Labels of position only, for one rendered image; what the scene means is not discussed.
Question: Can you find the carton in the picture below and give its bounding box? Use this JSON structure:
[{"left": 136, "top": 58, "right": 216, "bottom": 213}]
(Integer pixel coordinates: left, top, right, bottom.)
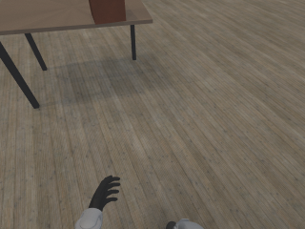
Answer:
[{"left": 89, "top": 0, "right": 127, "bottom": 25}]

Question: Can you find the robot left hand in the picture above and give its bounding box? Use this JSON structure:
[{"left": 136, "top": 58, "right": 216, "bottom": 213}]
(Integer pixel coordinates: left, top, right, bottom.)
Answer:
[{"left": 89, "top": 175, "right": 121, "bottom": 212}]

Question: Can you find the robot left forearm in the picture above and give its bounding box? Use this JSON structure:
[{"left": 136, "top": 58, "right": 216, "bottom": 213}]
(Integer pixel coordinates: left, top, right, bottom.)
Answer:
[{"left": 74, "top": 208, "right": 103, "bottom": 229}]

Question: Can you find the table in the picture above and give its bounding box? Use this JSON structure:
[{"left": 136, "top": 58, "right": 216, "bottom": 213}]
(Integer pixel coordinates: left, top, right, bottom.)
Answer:
[{"left": 0, "top": 0, "right": 153, "bottom": 109}]

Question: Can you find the robot right shin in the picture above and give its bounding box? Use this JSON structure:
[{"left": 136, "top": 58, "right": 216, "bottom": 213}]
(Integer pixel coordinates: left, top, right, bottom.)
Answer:
[{"left": 176, "top": 219, "right": 189, "bottom": 225}]

